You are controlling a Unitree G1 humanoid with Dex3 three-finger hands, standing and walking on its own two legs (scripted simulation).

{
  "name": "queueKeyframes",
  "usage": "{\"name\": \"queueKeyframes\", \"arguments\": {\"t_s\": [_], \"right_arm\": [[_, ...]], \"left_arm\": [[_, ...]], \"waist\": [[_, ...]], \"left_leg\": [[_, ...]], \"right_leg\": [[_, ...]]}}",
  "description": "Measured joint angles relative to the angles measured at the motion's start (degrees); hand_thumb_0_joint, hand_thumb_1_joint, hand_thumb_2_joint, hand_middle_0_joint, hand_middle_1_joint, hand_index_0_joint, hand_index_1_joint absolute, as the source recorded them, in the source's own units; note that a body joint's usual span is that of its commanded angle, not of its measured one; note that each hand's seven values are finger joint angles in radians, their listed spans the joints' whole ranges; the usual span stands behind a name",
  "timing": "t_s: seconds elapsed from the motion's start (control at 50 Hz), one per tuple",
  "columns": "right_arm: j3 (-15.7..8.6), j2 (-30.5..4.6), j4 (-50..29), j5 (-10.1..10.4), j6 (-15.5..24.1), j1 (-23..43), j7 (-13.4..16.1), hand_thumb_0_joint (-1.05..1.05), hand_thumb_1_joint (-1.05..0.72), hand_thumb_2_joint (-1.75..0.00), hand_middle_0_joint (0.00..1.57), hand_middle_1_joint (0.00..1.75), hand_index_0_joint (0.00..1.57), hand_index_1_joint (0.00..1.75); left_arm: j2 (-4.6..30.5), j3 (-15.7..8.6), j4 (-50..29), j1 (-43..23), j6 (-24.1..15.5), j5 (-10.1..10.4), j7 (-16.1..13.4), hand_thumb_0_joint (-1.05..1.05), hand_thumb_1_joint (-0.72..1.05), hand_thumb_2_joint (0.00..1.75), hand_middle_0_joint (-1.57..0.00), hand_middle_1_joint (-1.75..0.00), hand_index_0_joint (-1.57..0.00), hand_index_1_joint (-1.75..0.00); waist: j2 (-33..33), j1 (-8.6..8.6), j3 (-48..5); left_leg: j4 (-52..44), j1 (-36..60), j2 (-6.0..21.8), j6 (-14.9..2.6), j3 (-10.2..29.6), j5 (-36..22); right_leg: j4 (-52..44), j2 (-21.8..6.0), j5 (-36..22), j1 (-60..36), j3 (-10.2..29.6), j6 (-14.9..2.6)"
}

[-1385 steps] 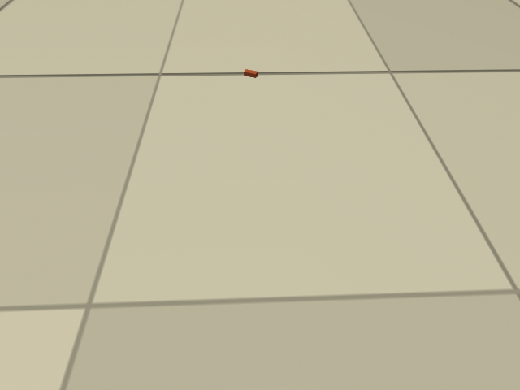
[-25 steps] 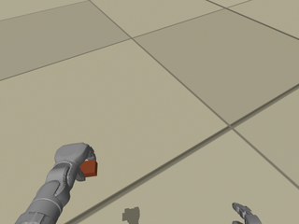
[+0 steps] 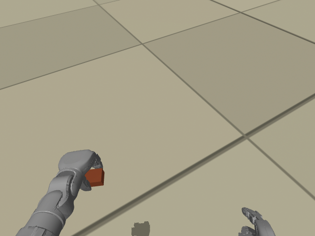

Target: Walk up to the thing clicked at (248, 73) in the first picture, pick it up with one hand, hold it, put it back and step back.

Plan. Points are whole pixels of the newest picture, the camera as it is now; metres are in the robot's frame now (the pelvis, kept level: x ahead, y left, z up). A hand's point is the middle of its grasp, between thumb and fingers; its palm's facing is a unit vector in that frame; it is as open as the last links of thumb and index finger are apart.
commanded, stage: hold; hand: left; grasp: from above
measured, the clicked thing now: (87, 178) +0.31 +0.23 -0.07
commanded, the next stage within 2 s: crouch in 0.62 s
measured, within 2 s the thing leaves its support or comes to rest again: neither
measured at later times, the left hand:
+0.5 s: hand (83, 174) +0.30 +0.22 -0.03, palm faces -0.42 -0.08 -0.91, open 7.0 cm
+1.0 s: hand (86, 183) +0.29 +0.23 -0.08, palm faces -0.45 -0.06 -0.89, open 7.0 cm
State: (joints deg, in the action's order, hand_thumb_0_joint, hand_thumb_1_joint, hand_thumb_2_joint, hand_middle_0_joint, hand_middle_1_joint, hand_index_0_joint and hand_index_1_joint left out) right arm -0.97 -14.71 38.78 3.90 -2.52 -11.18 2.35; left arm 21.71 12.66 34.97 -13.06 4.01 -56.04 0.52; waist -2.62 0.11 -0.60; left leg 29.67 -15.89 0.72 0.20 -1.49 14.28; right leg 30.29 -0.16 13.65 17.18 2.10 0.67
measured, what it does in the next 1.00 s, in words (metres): stands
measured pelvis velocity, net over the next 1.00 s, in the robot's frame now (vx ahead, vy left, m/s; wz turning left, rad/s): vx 0.01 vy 0.00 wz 0.01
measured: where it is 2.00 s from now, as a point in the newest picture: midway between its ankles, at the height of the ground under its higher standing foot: outside the picture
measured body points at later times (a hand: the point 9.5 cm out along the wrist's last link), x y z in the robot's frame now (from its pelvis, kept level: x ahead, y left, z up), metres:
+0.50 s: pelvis +0.01 +0.00 +0.00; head +0.02 -0.02 +0.45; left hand +0.32 +0.22 +0.02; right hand +0.16 -0.25 -0.11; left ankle +0.01 +0.12 -0.73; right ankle +0.03 -0.13 -0.73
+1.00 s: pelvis +0.01 +0.00 +0.00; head +0.04 -0.01 +0.45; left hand +0.31 +0.23 -0.03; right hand +0.15 -0.25 -0.12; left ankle +0.02 +0.12 -0.73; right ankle +0.03 -0.13 -0.73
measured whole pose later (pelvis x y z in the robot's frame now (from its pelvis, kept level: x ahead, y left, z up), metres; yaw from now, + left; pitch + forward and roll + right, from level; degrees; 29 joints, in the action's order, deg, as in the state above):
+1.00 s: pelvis +0.01 +0.00 +0.00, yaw +1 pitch +3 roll +0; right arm -1.7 -14.1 38.4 3.3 -3.7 -10.9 1.5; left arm 20.2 12.1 43.2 -14.3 1.8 -59.5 -6.4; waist -1.1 -0.6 0.1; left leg 31.0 -19.0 0.5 0.2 -0.7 15.2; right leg 31.4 -0.4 14.7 19.9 1.3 0.6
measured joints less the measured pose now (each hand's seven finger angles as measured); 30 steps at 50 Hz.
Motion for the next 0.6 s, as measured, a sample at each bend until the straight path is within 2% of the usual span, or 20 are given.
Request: {"name": "queueKeyframes", "arguments": {"t_s": [0.24,0.46,0.6], "right_arm": [[0.21,0.2,-0.37,0.22,-0.2,0.5,0.15,0.02,-0.91,-0.9,0.2,0.29,0.2,0.29],[0.03,0.23,-0.09,0.13,-0.69,0.41,0.12,0.02,-0.91,-0.9,0.2,0.29,0.2,0.29],[-0.37,0.23,0.31,0.21,-1.04,0.1,-0.03,0.02,-0.91,-0.9,0.2,0.29,0.2,0.29]], "left_arm": [[0.0,0.7,-0.89,0.17,0.5,0.4,1.22,0.0,0.43,0.05,-1.05,-0.07,-1.07,-0.05],[-0.14,0.45,-0.95,0.06,0.19,-0.49,0.31,0.0,0.43,0.04,-1.06,-0.05,-1.08,-0.04],[-0.19,0.35,-0.17,-0.8,0.93,-0.38,0.07,0.0,0.43,0.04,-1.06,-0.04,-1.08,-0.03]], "waist": [[-0.13,0.22,0.26],[0.16,0.4,0.8],[0.05,0.24,0.36]], "left_leg": [[-1.44,1.31,-0.13,-0.06,-0.09,-0.37],[-2.02,1.51,-0.16,-0.06,0.1,-0.42],[-2.34,1.86,-0.17,-0.12,0.09,-0.27]], "right_leg": [[-1.29,-0.13,-0.31,-1.22,0.09,0.05],[-1.98,-0.16,-0.34,-1.55,-0.11,0.04],[-2.46,-0.18,-0.28,-1.97,-0.1,0.09]]}}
